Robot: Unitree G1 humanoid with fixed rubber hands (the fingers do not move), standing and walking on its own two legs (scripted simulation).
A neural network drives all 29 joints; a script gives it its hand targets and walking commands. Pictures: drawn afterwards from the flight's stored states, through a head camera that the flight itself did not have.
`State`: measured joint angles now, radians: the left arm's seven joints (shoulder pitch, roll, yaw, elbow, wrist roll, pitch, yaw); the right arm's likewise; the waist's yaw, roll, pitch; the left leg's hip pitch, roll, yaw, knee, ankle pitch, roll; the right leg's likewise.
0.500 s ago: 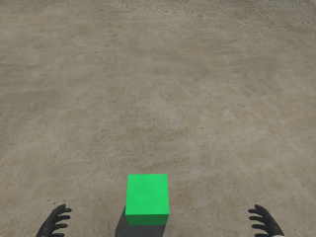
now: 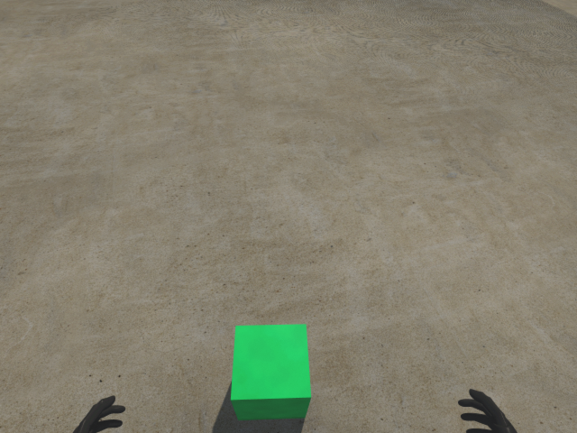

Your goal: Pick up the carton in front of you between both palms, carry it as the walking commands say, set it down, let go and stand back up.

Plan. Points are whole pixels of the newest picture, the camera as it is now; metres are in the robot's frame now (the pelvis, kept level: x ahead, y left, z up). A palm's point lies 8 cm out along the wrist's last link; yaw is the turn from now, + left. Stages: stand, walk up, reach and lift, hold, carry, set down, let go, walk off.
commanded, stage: stand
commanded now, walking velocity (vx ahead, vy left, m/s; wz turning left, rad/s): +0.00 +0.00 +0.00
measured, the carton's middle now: (271, 373) +0.39 +0.04 -0.65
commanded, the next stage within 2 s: none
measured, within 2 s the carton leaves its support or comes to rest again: neither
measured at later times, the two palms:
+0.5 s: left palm out of the picture +0.08 +0.30 -0.10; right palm out of the picture +0.08 -0.31 -0.09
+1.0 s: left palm out of the picture +0.06 +0.31 -0.10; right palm out of the picture +0.07 -0.31 -0.09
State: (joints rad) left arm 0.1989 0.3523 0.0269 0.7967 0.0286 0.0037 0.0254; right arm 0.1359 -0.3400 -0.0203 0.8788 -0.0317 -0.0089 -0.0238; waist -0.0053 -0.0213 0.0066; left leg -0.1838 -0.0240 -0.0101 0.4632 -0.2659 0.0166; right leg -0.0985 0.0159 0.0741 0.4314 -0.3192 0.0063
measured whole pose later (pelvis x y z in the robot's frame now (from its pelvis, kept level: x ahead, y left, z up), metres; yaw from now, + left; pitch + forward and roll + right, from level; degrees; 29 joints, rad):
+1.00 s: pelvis -0.02 +0.00 +0.01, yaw +1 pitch -3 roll +0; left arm 0.15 0.39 0.01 1.00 0.02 -0.01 0.01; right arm 0.11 -0.38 -0.01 1.05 -0.02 -0.02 -0.01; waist -0.01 -0.01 0.03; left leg -0.14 -0.02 -0.03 0.36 -0.18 0.01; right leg -0.05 0.01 0.06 0.33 -0.23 0.01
